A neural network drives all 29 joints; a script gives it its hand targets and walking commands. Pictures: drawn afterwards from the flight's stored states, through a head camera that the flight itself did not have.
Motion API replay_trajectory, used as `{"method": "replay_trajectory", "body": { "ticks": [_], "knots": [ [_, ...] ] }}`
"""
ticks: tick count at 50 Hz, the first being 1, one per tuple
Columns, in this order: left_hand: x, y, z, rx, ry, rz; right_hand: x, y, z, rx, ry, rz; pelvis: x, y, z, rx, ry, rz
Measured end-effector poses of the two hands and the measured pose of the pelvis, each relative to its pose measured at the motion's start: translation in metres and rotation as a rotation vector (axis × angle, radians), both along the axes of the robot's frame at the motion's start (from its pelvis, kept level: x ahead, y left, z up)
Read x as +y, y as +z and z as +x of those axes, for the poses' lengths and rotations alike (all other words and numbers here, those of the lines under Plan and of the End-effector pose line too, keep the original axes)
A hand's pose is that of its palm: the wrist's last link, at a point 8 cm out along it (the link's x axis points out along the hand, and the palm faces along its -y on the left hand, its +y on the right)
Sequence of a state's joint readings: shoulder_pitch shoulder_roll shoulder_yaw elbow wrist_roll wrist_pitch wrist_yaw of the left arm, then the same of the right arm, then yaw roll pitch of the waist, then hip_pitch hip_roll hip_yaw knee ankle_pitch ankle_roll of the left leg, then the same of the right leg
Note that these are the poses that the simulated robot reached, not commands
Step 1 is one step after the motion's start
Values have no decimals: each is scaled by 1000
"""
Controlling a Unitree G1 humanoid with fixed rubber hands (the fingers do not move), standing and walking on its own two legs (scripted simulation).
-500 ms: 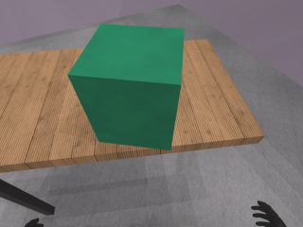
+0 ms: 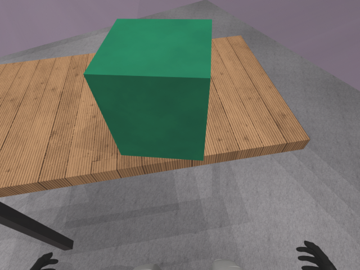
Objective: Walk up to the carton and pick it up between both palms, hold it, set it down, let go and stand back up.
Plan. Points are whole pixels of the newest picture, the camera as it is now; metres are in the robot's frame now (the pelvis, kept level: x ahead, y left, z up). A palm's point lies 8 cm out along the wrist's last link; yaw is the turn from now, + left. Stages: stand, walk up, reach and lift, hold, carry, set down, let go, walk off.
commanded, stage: walk up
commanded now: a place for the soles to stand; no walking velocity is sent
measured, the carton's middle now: (162, 93) +0.46 +0.05 +0.13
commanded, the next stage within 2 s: reach and lift in 0.74 s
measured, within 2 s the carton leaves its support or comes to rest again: neither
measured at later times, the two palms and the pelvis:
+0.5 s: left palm out of the picture +0.10 +0.33 -0.08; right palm out of the picture +0.11 -0.31 -0.09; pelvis +0.00 +0.00 +0.00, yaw +0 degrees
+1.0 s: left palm (57, 234) +0.20 +0.29 -0.04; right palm (327, 264) +0.14 -0.31 -0.09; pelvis +0.00 -0.01 +0.00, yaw +0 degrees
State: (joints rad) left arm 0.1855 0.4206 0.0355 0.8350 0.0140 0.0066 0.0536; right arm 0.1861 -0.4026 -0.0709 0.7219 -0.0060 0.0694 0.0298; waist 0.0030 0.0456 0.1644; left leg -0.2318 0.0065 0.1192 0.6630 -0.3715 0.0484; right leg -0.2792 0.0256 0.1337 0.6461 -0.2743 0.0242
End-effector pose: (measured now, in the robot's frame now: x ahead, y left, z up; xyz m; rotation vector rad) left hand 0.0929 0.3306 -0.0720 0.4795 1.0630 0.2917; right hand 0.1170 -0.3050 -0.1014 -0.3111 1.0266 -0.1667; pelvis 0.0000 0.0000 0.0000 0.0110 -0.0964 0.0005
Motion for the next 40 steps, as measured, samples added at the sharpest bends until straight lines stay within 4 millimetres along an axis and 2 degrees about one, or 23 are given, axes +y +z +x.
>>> {"method": "replay_trajectory", "body": {
  "ticks": [8, 17, 35, 38, 40],
  "knots": [
    [9, 0, 5, -34, -5, -23, 3, 3, -20, 35, -2, -27, 10, 1, -9, 3, 7, -7],
    [4, -10, -16, 25, 9, -39, -4, 10, -7, 10, -6, -36, 5, 1, -4, 13, 5, 1],
    [-2, 3, 18, -64, -12, -34, -6, 8, -6, -3, -7, -20, 0, 2, -2, 18, 1, 2],
    [-3, 2, 20, -64, -14, -44, -7, 9, -6, 4, -11, -23, 0, 3, 0, 23, 0, 1],
    [-5, 2, 24, 1, 0, -28, -9, 8, -3, -28, 6, -36, -1, 3, 0, 23, -1, 1]
  ]
}}
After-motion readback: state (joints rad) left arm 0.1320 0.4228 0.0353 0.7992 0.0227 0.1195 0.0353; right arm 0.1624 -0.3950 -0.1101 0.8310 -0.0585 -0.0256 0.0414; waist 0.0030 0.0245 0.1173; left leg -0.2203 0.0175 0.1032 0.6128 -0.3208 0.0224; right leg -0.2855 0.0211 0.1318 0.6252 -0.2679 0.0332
